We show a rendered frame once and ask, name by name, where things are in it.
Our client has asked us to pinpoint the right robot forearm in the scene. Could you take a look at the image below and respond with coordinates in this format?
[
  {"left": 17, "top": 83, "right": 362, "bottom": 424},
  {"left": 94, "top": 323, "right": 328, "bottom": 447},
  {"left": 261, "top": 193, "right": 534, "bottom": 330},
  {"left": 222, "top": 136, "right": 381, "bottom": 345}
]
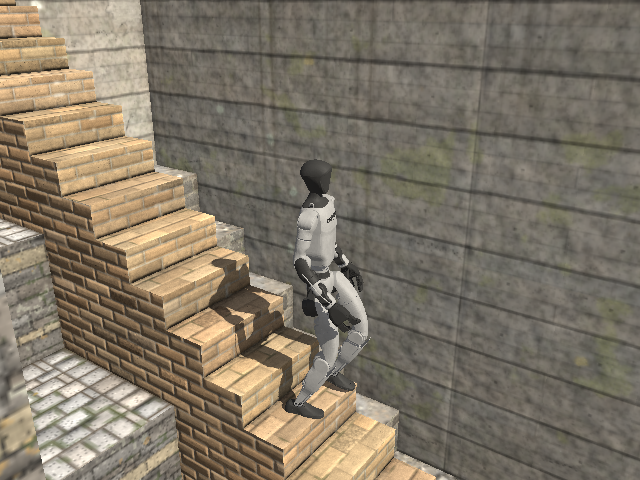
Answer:
[{"left": 294, "top": 258, "right": 336, "bottom": 310}]

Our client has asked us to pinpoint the left robot forearm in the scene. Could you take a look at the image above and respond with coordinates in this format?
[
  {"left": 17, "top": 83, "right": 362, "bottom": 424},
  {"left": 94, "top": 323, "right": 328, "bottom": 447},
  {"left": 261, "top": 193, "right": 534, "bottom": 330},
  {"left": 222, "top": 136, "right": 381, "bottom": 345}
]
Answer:
[{"left": 333, "top": 243, "right": 349, "bottom": 268}]

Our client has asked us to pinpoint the robot right hand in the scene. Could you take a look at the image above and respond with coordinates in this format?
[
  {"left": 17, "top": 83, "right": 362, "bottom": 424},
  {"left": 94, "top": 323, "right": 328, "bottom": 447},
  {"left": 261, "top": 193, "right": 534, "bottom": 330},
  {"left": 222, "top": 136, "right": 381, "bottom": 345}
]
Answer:
[{"left": 327, "top": 303, "right": 361, "bottom": 333}]

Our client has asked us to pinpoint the left robot foot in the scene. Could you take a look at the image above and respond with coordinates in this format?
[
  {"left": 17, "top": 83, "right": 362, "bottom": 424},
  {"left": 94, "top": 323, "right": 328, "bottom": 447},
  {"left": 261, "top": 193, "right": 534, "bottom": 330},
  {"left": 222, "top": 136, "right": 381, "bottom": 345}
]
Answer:
[{"left": 326, "top": 372, "right": 356, "bottom": 391}]

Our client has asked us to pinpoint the robot left hand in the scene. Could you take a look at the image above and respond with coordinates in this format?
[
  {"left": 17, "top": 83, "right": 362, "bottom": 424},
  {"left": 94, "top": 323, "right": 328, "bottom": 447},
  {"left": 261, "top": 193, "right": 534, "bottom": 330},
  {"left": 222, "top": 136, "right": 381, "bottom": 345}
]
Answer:
[{"left": 341, "top": 262, "right": 364, "bottom": 292}]

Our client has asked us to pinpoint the left robot shin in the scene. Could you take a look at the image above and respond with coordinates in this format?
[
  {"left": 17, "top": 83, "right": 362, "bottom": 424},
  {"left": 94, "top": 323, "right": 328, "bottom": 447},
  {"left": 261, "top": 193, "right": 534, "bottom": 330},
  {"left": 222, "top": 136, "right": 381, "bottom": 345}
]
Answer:
[{"left": 331, "top": 336, "right": 371, "bottom": 377}]

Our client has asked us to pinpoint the robot right upper arm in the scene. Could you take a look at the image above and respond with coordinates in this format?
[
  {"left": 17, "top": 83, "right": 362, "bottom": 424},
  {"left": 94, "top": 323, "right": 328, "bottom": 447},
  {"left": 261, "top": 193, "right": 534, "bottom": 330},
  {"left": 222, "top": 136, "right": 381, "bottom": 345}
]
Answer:
[{"left": 293, "top": 209, "right": 318, "bottom": 268}]

